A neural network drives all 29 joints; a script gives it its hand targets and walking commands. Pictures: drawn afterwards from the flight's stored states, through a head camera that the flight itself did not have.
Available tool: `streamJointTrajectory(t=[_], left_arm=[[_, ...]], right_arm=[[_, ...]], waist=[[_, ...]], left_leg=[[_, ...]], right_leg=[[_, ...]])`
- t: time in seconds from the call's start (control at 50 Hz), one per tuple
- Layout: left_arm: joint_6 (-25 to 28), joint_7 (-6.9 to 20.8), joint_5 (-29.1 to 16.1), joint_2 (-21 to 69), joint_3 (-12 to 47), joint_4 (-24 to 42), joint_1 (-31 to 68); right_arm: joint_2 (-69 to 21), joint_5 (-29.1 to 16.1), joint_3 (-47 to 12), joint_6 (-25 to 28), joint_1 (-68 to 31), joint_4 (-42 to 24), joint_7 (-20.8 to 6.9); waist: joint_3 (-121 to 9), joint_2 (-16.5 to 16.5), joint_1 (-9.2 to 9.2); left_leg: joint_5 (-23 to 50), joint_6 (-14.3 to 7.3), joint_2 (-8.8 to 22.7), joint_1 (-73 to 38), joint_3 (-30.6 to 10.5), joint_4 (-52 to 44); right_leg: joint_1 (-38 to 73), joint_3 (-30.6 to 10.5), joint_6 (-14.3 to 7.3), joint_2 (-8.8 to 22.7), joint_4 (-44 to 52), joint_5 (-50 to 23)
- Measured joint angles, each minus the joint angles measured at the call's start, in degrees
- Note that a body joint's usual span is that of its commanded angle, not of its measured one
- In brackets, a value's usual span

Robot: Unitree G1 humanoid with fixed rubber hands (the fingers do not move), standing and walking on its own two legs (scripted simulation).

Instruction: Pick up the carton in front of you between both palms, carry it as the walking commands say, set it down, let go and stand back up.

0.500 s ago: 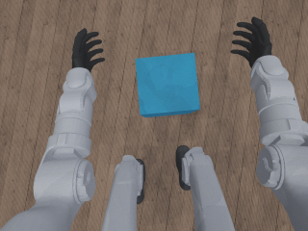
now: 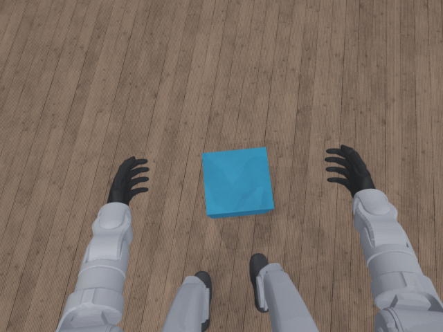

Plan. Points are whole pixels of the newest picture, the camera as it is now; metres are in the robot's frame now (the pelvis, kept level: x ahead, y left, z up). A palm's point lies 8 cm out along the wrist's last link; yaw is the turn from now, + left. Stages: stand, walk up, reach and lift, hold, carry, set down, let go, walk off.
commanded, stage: let go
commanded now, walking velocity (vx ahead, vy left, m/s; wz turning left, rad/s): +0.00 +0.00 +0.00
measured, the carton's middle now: (236, 186) +0.44 -0.03 -0.58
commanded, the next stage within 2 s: stand in 0.90 s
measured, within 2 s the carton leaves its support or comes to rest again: neither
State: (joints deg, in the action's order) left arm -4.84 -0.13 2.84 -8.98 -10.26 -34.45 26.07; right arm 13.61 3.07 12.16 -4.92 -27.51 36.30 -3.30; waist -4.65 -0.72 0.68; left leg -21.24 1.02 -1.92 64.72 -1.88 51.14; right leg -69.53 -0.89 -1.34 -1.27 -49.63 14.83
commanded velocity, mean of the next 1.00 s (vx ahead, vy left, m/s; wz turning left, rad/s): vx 0.00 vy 0.00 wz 0.00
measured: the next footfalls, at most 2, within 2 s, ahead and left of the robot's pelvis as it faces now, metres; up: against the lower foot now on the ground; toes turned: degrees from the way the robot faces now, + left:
none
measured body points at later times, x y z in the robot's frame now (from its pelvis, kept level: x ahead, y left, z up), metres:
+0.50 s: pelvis +0.05 +0.02 +0.07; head +0.09 +0.02 +0.52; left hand +0.23 +0.25 -0.01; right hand +0.22 -0.22 -0.01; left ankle +0.00 +0.13 -0.67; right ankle +0.05 -0.10 -0.67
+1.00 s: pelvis +0.04 +0.01 +0.07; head +0.05 +0.01 +0.51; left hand +0.21 +0.27 -0.02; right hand +0.21 -0.24 -0.02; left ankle +0.00 +0.13 -0.67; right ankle +0.05 -0.10 -0.67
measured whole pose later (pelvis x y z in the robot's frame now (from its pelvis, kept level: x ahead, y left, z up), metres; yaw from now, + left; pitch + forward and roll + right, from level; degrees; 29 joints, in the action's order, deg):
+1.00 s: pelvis +0.04 +0.01 +0.07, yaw +0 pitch -2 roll -1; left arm -4.2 0.6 2.1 -14.6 -2.2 -32.6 -10.9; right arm 15.0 2.0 2.3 -4.8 12.0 30.5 -0.6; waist 2.8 -1.1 -0.2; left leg -19.6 -0.2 -0.9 7.3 -3.0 29.1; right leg -11.9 -0.4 -0.5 -1.6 -28.4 14.4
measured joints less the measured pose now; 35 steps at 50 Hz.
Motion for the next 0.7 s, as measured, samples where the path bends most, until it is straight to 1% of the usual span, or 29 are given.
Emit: streamJointTrajectory(t=[0.18, 0.3, 0.38, 0.46, 0.52, 0.6, 0.7], left_arm=[[4.13, 1.54, -1.23, -0.49, 3.14, 0.83, -14.57], [5.81, 2.26, -1.94, -0.97, 4.84, 3.7, -25.48], [6.04, 2.66, -2.44, -1.59, 5.96, 5.92, -31.97], [5.03, 3.13, -2.83, -2.49, 7.03, 7.74, -36.79], [3.45, 3.57, -2.89, -3.06, 7.61, 8.6, -38.61], [1.02, 4.01, -2.68, -3.23, 7.87, 9.17, -39.05], [-1.46, 4.17, -2.23, -2.81, 7.91, 9.36, -38.12]], right_arm=[[-1.26, -2.2, -3.83, 4.0, 15.9, -2.52, 0.27], [-1.92, -3.25, -6.43, 5.75, 27.21, -5.78, 0.58], [-1.97, -3.42, -7.63, 5.97, 33.96, -8.24, 0.48], [-1.6, -3.43, -8.58, 4.94, 39.01, -10.15, 0.15], [-1.19, -3.3, -9.17, 3.26, 40.82, -11.04, -0.24], [-0.89, -2.96, -9.51, 0.54, 41.21, -11.89, -0.8], [-0.95, -2.48, -9.5, -2.24, 40.24, -12.43, -1.19]], waist=[[-0.6, 0.2, -0.35], [1.55, 0.14, -0.46], [3.75, 0.02, -0.53], [5.46, -0.17, -0.69], [6.7, -0.34, -0.75], [8.49, -0.56, -0.68], [10.64, -0.78, -0.56]], left_leg=[[0.73, -0.4, 0.49, -16.52, -0.26, -8.65], [2.12, -0.83, 0.72, -29.73, -0.56, -15.48], [3.27, -1.16, 0.78, -39.53, -0.71, -20.34], [4.12, -1.51, 0.8, -48.29, -0.76, -24.23], [4.21, -1.8, 0.73, -53.28, -0.73, -25.6], [3.85, -2.1, 0.6, -57.83, -0.71, -25.87], [3.19, -2.2, 0.63, -60.84, -0.7, -25.12]], right_leg=[[16.46, 0.0, 0.2, -0.27, 8.22, -0.35], [29.93, 0.08, 0.52, -0.3, 15.24, -1.62], [39.88, 0.09, 0.77, -0.22, 20.2, -2.67], [48.74, 0.03, 1.0, -0.12, 24.16, -3.47], [53.73, -0.03, 1.2, -0.02, 25.52, -3.54], [58.26, -0.07, 1.42, 0.11, 25.73, -3.16], [61.26, -0.06, 1.49, 0.06, 25.01, -2.53]])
